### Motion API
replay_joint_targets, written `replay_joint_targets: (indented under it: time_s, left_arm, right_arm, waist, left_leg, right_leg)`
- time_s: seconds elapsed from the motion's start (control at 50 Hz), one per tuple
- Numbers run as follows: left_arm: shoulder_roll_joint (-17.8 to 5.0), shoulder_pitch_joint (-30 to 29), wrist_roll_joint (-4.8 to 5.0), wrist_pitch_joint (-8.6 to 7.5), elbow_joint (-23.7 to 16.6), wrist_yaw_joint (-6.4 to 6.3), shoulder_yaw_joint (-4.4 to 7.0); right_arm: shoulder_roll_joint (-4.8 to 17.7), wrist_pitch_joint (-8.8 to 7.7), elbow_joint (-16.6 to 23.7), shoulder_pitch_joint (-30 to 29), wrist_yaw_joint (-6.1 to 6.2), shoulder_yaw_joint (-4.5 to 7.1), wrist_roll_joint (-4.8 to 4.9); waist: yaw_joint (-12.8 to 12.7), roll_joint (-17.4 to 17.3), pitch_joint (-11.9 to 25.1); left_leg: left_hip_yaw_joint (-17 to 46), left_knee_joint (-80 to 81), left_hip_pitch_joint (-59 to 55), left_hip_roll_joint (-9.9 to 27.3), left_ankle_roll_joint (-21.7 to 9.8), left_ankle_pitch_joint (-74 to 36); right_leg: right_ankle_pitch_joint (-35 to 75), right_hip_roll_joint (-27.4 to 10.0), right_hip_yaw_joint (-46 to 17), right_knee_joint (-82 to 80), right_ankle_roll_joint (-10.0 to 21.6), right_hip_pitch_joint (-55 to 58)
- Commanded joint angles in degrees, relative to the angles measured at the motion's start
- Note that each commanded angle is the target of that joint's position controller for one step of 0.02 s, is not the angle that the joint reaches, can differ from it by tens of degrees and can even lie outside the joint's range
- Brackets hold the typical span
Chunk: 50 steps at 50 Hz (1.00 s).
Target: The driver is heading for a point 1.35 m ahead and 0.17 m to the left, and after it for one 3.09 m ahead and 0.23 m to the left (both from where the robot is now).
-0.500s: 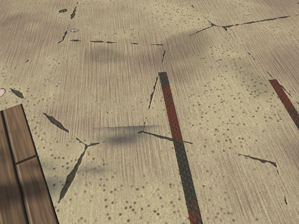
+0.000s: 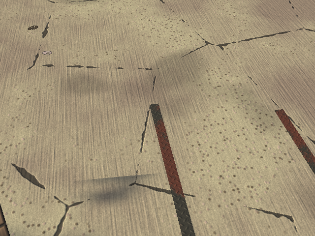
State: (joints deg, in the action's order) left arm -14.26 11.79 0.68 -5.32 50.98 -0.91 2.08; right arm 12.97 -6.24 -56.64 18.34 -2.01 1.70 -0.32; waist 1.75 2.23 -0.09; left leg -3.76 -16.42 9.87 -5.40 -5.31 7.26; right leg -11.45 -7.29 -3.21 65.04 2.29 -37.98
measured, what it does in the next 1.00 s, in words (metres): walks ahead: right foot, then left foot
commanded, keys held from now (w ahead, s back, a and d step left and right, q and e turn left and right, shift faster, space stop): w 0.44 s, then no key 0.12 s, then q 0.44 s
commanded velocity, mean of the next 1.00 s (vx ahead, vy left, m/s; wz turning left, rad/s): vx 0.33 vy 0.00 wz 0.14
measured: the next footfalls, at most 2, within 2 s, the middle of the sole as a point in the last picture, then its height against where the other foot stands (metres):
right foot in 0.30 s outside the picture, level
left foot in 0.78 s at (150, 231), level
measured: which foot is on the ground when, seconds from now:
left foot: down 0.00-0.32, up 0.34-0.76, down 0.78-1.00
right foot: up 0.00-0.28, down 0.30-0.80, up 0.82-1.00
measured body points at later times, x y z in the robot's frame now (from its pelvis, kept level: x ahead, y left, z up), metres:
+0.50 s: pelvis +0.28 -0.08 +0.00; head +0.29 -0.10 +0.45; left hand +0.33 +0.18 -0.12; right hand +0.37 -0.35 -0.14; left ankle +0.29 +0.08 -0.66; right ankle +0.29 -0.16 -0.74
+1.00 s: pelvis +0.42 -0.05 -0.01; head +0.46 -0.02 +0.44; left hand +0.51 +0.24 -0.14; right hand +0.59 -0.30 -0.11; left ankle +0.50 +0.04 -0.74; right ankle +0.45 -0.21 -0.68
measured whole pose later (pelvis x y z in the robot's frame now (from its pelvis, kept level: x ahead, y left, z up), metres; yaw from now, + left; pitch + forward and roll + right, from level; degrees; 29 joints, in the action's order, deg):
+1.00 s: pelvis +0.42 -0.05 -0.01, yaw +11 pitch +4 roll -2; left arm -15.9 5.9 -0.4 -0.7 48.2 -3.4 3.2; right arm 15.4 -0.5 -44.4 9.6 0.7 3.8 -0.4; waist 1.4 0.9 -1.7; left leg 4.0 -25.4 25.1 -4.9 -4.5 3.7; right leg -23.3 0.2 -4.1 58.4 -2.1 -32.0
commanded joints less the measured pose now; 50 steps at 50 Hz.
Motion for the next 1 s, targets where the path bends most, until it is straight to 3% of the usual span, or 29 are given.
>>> replay_joint_targets:
  time_s: [0.02,0.1,0.2,0.24,0.28,0.3,0.32,0.34,0.36,0.38,0.4,0.42,0.44,0.48,0.54,0.6,0.7,0.74,0.76,0.78,0.8,0.82,0.84,0.86,0.88,0.9,0.92,0.96,1.0]
  left_arm:
    - [-2.59,1.89,-0.71,0.2,-2.44,-0.38,0.75]
    - [-1.61,-7.45,-0.15,-0.46,-4.86,0.35,0.34]
    - [-2.51,-14.38,0.59,-0.99,-7.74,2.1,0.16]
    - [-3.8,-12.87,0.6,-1.51,-8.02,2.67,0.58]
    - [-7.09,-1.68,0.44,-1.88,-4.94,2.55,2.48]
    - [-11.49,10.17,0.0,-1.97,-2.12,2.08,4.03]
    - [-17.92,17.01,-0.81,-1.44,-0.71,2.02,5.57]
    - [-12.82,17.74,-0.65,-1.41,-0.46,2.24,4.23]
    - [-9.38,12.08,-0.34,-1.53,-1.47,2.2,3.06]
    - [-7.27,6.35,-0.28,-1.39,-2.86,2.21,2.29]
    - [-5.46,2.62,-0.48,-1.3,-3.45,2.51,1.68]
    - [-4.05,1.01,-0.82,-1.41,-3.43,2.76,1.23]
    - [-3.73,1.12,-1.01,-1.49,-2.82,2.99,1.17]
    - [-4.96,2.59,-1.29,-1.82,-1.41,2.85,1.39]
    - [-6.14,3.77,-1.52,-1.27,-0.08,1.7,1.48]
    - [-7.29,4.66,-1.51,-0.65,0.73,0.71,1.46]
    - [-8.64,3.89,-0.63,0.85,2.28,-0.68,2.15]
    - [-8.94,2.23,0.18,1.94,1.89,-1.53,2.59]
    - [-8.99,1.43,0.48,2.52,1.37,-1.95,2.7]
    - [-8.8,3.68,-0.24,2.73,0.79,-2.14,2.65]
    - [-6.38,5.95,-2.25,2.2,-1.02,-1.87,1.7]
    - [-2.92,8.17,-2.44,1.88,-1.4,-1.08,0.42]
    - [-6.12,7.62,-1.15,1.93,-1.28,-0.39,1.19]
    - [-6.98,3.86,0.16,2.51,-2.11,-0.57,1.55]
    - [-7.28,1.69,-0.29,3.27,-2.25,-1.24,1.94]
    - [-8.31,0.11,-1.1,4.01,-3.05,-2.07,2.57]
    - [-7.56,-0.09,-1.42,4.53,-3.69,-2.37,2.57]
    - [-5.77,0.76,-1.19,4.82,-3.97,-2.8,2.32]
    - [-5.47,-0.05,-0.96,4.88,-4.4,-3.15,2.25]
  right_arm:
    - [7.58,-1.02,3.17,-2.36,1.12,1.2,0.1]
    - [9.17,-0.26,2.16,2.33,1.97,1.47,1.01]
    - [9.72,0.96,0.24,6.52,2.11,1.81,1.52]
    - [10.43,1.58,0.16,5.93,2.24,2.15,1.55]
    - [9.97,2.21,0.77,3.79,2.25,1.88,1.2]
    - [7.69,2.16,2.15,3.23,2.22,0.85,0.33]
    - [0.7,0.79,3.1,9.32,1.66,-1.26,0.16]
    - [3.82,-0.79,2.05,9.15,1.35,-0.7,1.32]
    - [9.07,-1.58,3.69,3.55,1.14,0.69,2.78]
    - [9.37,-1.63,4.64,-0.21,1.39,0.85,2.76]
    - [8.52,-1.22,4.89,-2.08,1.76,1.07,1.92]
    - [7.68,-0.37,4.77,-1.54,2.03,1.4,1.37]
    - [6.17,0.48,4.44,-0.33,2.09,1.29,1.25]
    - [4.99,1.5,4.29,0.68,2.44,1.39,0.9]
    - [4.08,1.72,6.29,-4.07,2.73,1.3,0.2]
    - [2.56,1.79,7.35,-9.57,2.23,0.62,0.49]
    - [5.75,2.34,10.17,-13.84,1.03,1.32,0.44]
    - [7.02,2.21,10.86,-12.07,0.37,2.0,0.15]
    - [7.9,2.08,10.01,-8.33,0.23,2.72,0.08]
    - [11.67,2.03,9.39,-4.17,0.58,4.22,-0.07]
    - [16.34,2.58,10.14,-0.87,1.41,5.28,-0.65]
    - [15.37,2.97,10.68,0.56,1.59,4.68,-0.95]
    - [12.3,3.14,12.06,-1.86,1.39,3.99,-0.52]
    - [10.6,3.41,13.85,-6.81,1.6,3.74,-0.03]
    - [9.87,3.86,14.73,-9.58,1.77,3.55,0.54]
    - [9.34,4.3,15.33,-10.77,2.09,3.41,0.78]
    - [9.87,4.81,15.61,-11.18,2.31,3.59,0.24]
    - [10.45,5.3,16.16,-10.47,2.95,3.99,-0.37]
    - [11.32,5.47,16.67,-9.28,3.59,4.46,0.03]
  waist:
    - [-2.68,-4.24,-3.14]
    - [0.74,-4.35,-3.11]
    - [2.76,-5.2,-4.68]
    - [1.14,-6.05,-3.77]
    - [-5.0,-6.04,2.55]
    - [-9.41,-2.32,11.18]
    - [-7.94,12.5,19.03]
    - [-8.6,12.32,22.36]
    - [-7.41,8.27,13.21]
    - [-5.67,3.97,8.54]
    - [-4.04,1.02,4.76]
    - [-2.11,1.65,2.95]
    - [-1.12,2.58,2.32]
    - [0.27,1.55,0.77]
    - [0.18,1.29,0.19]
    - [-1.85,2.31,1.15]
    - [-2.48,2.89,1.21]
    - [-1.12,2.72,2.11]
    - [0.62,1.38,3.91]
    - [1.31,-3.76,7.62]
    - [0.15,-13.96,12.17]
    - [-0.3,-19.69,19.55]
    - [-0.17,-12.75,19.77]
    - [-0.82,-8.11,13.5]
    - [-1.57,-2.82,8.95]
    - [-2.07,-2.93,7.36]
    - [-2.87,-5.27,6.6]
    - [-3.04,-8.9,6.89]
    - [-2.3,-9.42,8.07]
  left_leg:
    - [11.81,11.64,6.12,16.01,-9.78,-4.26]
    - [9.06,10.63,1.14,15.11,-7.21,-5.02]
    - [10.32,6.41,-8.39,18.83,-6.41,-3.58]
    - [11.08,3.16,-10.85,20.15,-5.48,-6.93]
    - [7.95,-9.95,-9.57,16.7,-3.33,-23.29]
    - [4.58,-26.36,-0.5,13.17,-1.21,-19.54]
    - [1.0,-49.26,24.05,3.06,3.36,5.12]
    - [9.94,-58.25,31.97,2.84,2.67,24.07]
    - [10.34,-60.97,36.64,6.54,1.4,20.42]
    - [8.7,-58.95,35.06,9.83,1.11,14.64]
    - [7.85,-55.07,32.67,11.67,1.45,10.73]
    - [8.01,-51.65,29.08,13.27,1.65,8.04]
    - [7.58,-50.14,26.44,13.47,2.02,6.48]
    - [6.4,-47.61,25.22,12.68,3.35,5.04]
    - [5.14,-36.36,25.8,11.53,4.9,-1.53]
    - [3.26,-23.29,20.23,9.22,4.6,-11.03]
    - [4.62,-18.38,21.05,8.26,2.51,-6.43]
    - [3.29,-15.65,19.4,7.19,1.02,-2.11]
    - [1.93,-11.41,14.3,5.45,-0.09,-4.72]
    - [6.1,-9.25,5.0,7.13,-2.28,-22.66]
    - [21.71,-11.5,-10.14,18.14,-9.31,-46.35]
    - [37.5,-7.85,-19.44,27.51,-18.78,-46.76]
    - [35.71,-5.76,-15.06,25.26,-17.09,-32.54]
    - [30.3,-4.14,-8.41,22.2,-13.89,-21.86]
    - [26.68,-2.37,-1.36,19.73,-11.13,-13.7]
    - [25.14,-0.99,3.46,17.69,-9.59,-7.76]
    - [23.96,0.0,7.51,15.59,-8.92,-5.07]
    - [22.94,0.6,8.91,13.65,-8.64,-3.77]
    - [24.39,0.56,7.44,13.69,-8.44,-0.67]
  right_leg:
    - [9.32,-2.38,-0.1,-8.26,-1.53,-1.07]
    - [17.63,0.29,2.18,-24.79,-1.99,0.95]
    - [12.29,1.9,2.43,-33.31,-0.82,0.56]
    - [7.65,2.91,3.0,-35.65,0.81,4.07]
    - [5.82,6.29,5.71,-38.02,3.3,19.67]
    - [7.14,-0.15,-1.41,-36.51,6.84,36.98]
    - [1.24,-14.09,-26.86,-40.48,16.01,59.65]
    - [-3.98,-16.35,-39.75,-47.7,17.69,61.46]
    - [-3.83,-14.38,-31.11,-48.08,14.23,53.98]
    - [0.58,-11.89,-22.54,-49.2,12.19,45.39]
    - [4.54,-9.31,-16.96,-51.44,11.15,37.81]
    - [6.95,-6.95,-12.56,-53.52,9.96,32.87]
    - [8.67,-5.82,-10.29,-55.06,9.87,29.94]
    - [26.09,-4.96,-5.3,-55.07,10.7,27.38]
    - [40.83,-3.4,0.78,-53.63,9.74,27.18]
    - [38.87,-1.53,5.39,-53.19,7.79,27.33]
    - [36.79,-5.98,5.16,-47.87,7.56,35.35]
    - [37.91,-6.49,5.0,-41.55,6.33,37.48]
    - [38.5,-4.55,6.06,-35.29,4.76,37.12]
    - [31.39,-0.01,8.48,-24.41,1.59,33.2]
    - [5.18,7.87,10.65,-6.03,-2.68,16.82]
    - [-28.62,14.38,3.55,8.48,-3.87,4.8]
    - [-26.18,10.46,-2.91,12.69,-3.07,2.93]
    - [-21.66,8.63,-2.13,11.96,-2.97,0.62]
    - [-17.82,6.67,-1.65,7.69,-3.36,0.76]
    - [-14.86,5.63,-1.67,3.26,-3.49,2.91]
    - [-12.6,6.3,-0.81,0.41,-3.81,5.86]
    - [-10.92,7.55,-0.27,-5.72,-4.49,7.85]
    - [-9.73,8.14,-0.87,-10.65,-5.18,7.92]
